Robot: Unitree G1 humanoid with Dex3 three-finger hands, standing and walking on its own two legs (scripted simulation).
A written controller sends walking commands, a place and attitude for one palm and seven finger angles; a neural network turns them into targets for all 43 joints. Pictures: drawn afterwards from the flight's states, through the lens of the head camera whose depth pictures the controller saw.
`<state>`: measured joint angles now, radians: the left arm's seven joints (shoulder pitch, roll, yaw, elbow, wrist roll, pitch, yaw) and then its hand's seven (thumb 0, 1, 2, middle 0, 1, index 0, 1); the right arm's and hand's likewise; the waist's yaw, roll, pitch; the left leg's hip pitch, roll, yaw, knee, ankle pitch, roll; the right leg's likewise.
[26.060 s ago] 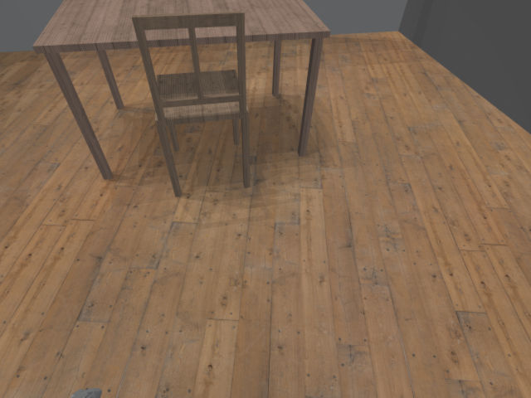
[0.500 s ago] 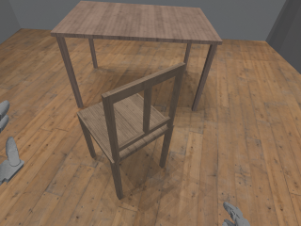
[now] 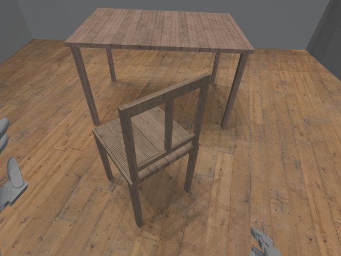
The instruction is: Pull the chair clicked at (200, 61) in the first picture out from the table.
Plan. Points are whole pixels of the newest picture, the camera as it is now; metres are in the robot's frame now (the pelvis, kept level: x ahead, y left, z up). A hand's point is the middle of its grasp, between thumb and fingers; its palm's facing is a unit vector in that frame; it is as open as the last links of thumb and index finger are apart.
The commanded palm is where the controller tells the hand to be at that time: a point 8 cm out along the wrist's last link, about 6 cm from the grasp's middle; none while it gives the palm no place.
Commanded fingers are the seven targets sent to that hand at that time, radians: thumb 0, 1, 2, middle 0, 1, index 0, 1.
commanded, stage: let the arm hang, fingers relaxed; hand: left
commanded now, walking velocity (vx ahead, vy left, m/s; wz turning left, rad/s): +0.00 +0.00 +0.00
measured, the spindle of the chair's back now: (168, 126) +0.61 +0.03 -0.08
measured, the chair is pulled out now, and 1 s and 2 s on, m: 0.57 0.57 0.57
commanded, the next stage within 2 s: look to check the result in 1.14 s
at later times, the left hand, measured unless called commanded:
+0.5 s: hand out of the picture -0.01 +0.18 -0.17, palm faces +0.08 -0.97 -0.23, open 7.0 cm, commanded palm none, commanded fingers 0.00 0.90 0.90 -0.20 -0.30 -0.20 -0.30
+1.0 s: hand out of the picture -0.02 +0.13 -0.18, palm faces +0.08 -0.98 -0.16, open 7.3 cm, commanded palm none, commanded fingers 0.00 0.90 0.90 -0.20 -0.30 -0.20 -0.30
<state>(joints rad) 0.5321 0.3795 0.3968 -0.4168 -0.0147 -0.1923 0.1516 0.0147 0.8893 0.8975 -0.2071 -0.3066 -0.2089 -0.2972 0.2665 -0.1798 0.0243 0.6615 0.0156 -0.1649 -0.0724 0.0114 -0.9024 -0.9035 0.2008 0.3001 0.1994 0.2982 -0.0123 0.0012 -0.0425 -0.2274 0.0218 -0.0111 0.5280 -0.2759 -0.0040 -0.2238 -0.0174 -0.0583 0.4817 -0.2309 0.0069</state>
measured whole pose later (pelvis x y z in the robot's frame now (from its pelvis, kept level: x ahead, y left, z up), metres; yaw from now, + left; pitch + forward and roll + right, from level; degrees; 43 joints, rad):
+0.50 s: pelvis +0.00 -0.01 +0.00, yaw +3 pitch -1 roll -1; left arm 0.31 0.21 0.02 1.00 0.02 0.04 0.02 -0.04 0.98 0.90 -0.20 -0.30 -0.20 -0.29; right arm 0.33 -0.17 0.00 1.02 -0.02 0.02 -0.02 0.00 -0.91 -0.90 0.20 0.30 0.20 0.30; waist 0.01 0.00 0.07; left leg -0.23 0.02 -0.06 0.50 -0.25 -0.02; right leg -0.21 -0.02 -0.11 0.46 -0.23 -0.02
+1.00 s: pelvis +0.00 -0.03 +0.00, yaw +2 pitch -2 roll +0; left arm 0.31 0.12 0.00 1.08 0.02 0.02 0.03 0.02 0.93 0.90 -0.20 -0.30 -0.20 -0.29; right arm 0.38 -0.10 0.00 1.08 -0.02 0.00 -0.03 0.00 -0.91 -0.90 0.20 0.30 0.20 0.30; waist 0.00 0.01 0.03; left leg -0.23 0.03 -0.05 0.49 -0.24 -0.04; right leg -0.22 -0.01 -0.10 0.48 -0.23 -0.03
